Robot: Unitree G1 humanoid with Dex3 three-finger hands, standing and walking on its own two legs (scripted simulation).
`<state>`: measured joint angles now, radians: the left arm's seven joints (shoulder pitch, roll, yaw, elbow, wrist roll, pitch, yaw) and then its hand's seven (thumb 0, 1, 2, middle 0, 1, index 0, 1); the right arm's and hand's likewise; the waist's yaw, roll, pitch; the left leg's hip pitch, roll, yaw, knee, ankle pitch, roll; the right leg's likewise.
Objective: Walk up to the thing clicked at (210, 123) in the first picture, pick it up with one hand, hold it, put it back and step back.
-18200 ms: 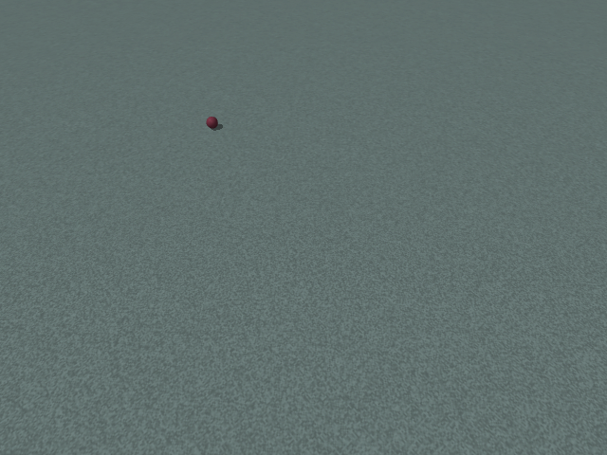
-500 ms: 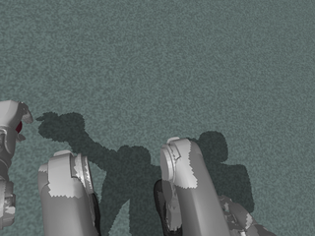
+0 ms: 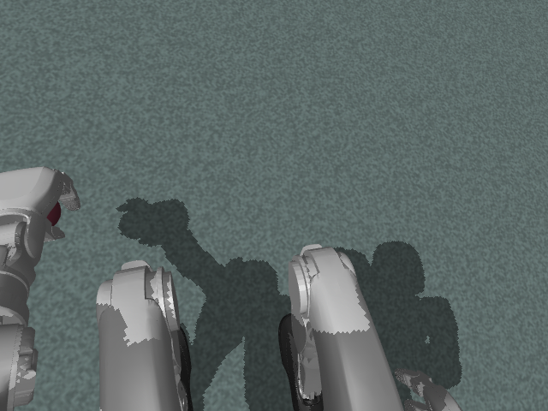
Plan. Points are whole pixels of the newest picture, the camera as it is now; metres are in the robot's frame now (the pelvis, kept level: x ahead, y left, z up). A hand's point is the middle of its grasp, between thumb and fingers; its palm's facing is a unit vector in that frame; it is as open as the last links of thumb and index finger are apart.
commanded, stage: lift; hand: left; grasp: from above
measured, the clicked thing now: (34, 211) +0.42 +0.33 -0.16
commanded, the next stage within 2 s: hold in 1.54 s
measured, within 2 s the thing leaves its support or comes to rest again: neither
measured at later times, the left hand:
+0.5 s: hand out of the picture +0.35 +0.31 +0.02, palm faces -0.41 -0.12 -0.90, open 7.3 cm
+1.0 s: hand out of the picture +0.33 +0.28 +0.22, palm faces -0.44 -0.13 -0.89, open 7.7 cm
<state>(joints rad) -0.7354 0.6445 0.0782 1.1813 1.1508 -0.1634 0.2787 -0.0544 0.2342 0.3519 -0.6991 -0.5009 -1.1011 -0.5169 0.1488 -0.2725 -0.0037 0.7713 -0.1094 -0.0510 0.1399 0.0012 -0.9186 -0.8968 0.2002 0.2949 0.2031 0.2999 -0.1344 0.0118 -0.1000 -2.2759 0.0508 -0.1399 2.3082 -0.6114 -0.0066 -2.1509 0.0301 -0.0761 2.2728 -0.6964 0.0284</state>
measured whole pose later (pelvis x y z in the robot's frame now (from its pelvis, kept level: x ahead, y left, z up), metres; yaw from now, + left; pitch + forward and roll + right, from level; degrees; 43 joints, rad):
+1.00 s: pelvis +0.04 +0.01 +0.31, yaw +6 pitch +18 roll -3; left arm -0.30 0.43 -0.16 0.76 1.00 0.03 0.14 0.02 0.19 0.54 -0.60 -0.68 -0.84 -0.73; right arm 0.21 -0.24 -0.03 0.73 0.03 -0.02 -0.05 0.00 -0.91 -0.90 0.20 0.30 0.21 0.30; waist -0.06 0.04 -0.15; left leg -1.10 0.05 -0.01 1.26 -0.48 0.00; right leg -1.02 0.00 -0.01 1.23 -0.52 0.03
